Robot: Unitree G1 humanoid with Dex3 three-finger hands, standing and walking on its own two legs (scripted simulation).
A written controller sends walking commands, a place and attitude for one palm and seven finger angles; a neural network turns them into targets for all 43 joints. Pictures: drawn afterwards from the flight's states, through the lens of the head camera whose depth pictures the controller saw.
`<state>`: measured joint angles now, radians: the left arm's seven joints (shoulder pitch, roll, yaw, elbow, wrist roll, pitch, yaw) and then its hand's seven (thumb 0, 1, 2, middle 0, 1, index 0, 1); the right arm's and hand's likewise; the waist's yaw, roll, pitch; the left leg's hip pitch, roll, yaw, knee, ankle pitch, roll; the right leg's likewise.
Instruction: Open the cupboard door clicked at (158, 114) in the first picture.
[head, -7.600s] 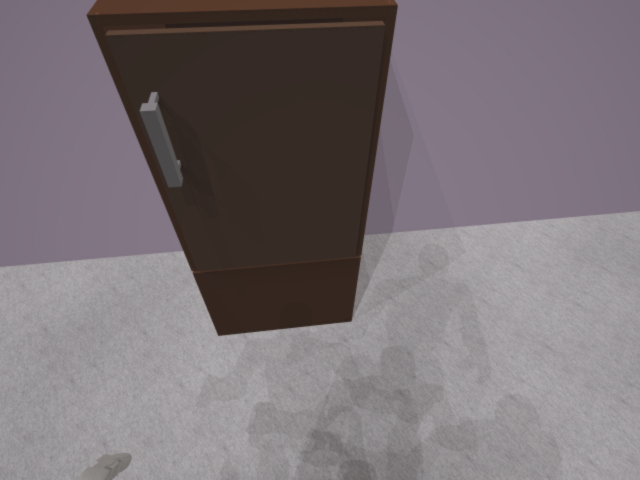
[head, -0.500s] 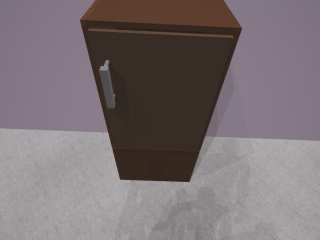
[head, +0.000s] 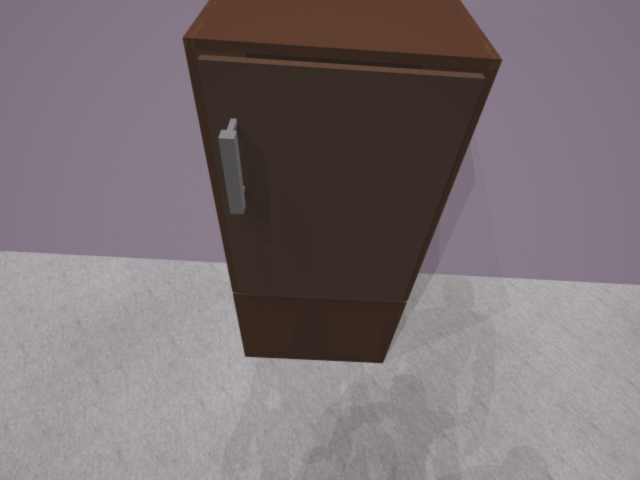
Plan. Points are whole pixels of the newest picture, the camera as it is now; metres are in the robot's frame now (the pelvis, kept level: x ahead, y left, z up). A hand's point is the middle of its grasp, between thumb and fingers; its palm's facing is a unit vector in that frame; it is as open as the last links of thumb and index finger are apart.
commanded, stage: come to a stop and stand still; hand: left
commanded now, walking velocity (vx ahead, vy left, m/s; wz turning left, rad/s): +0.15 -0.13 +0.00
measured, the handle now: (235, 167) +0.58 +0.18 +0.06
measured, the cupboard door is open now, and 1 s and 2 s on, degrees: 0 0 0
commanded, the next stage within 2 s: look again from close up in 1.02 s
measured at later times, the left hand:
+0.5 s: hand out of the picture +0.02 +0.13 -0.18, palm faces +0.03 -0.99 -0.17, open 7.3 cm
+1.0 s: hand out of the picture +0.00 +0.22 -0.16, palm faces -0.03 -0.96 -0.28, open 7.4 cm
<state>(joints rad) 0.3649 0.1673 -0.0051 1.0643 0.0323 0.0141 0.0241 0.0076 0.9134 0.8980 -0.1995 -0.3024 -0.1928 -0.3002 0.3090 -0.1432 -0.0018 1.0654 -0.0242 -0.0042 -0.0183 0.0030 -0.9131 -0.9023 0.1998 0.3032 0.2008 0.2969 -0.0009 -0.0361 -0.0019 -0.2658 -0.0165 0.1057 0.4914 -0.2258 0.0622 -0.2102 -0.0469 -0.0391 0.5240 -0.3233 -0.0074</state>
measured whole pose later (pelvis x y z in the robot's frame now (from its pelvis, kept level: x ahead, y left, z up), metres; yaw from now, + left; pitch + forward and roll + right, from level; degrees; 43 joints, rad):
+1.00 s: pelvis -0.02 +0.02 +0.00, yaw -1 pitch +0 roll +0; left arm 0.29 0.21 -0.01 1.00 0.03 0.01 0.03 0.01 0.91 0.90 -0.20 -0.30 -0.19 -0.30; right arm 0.25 -0.20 -0.01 0.98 -0.03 0.00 0.00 0.00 -0.92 -0.90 0.20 0.30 0.20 0.30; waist 0.00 0.04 0.03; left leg -0.30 -0.03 0.14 0.49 -0.20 0.08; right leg -0.27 -0.05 0.02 0.55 -0.29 0.01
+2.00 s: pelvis +0.02 -0.05 -0.02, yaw +1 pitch +8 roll +2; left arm 0.35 0.20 0.21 0.21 -0.22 -0.40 -0.17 0.01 0.79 0.84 -0.21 -0.38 -0.20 -0.38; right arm 0.17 -0.22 -0.06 0.72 0.01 -0.23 -0.04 0.01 -0.91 -0.90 0.20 0.30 0.20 0.30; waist -0.02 -0.01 -0.10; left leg -0.51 0.02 0.06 0.71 -0.34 -0.01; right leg -0.46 -0.01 -0.05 0.77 -0.45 -0.04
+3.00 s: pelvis -0.01 +0.01 -0.03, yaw +2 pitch +6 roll -3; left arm 0.10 0.38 0.34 0.20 -0.34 -0.19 -0.39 0.00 -0.36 0.36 -0.29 -1.12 -0.29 -1.12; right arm 0.24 -0.25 0.05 0.56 0.05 -0.25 -0.09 0.01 -0.90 -0.90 0.20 0.30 0.20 0.30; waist 0.01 0.02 -0.08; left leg -0.60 0.01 0.03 0.84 -0.36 0.06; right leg -0.48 -0.01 -0.07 0.78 -0.41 0.02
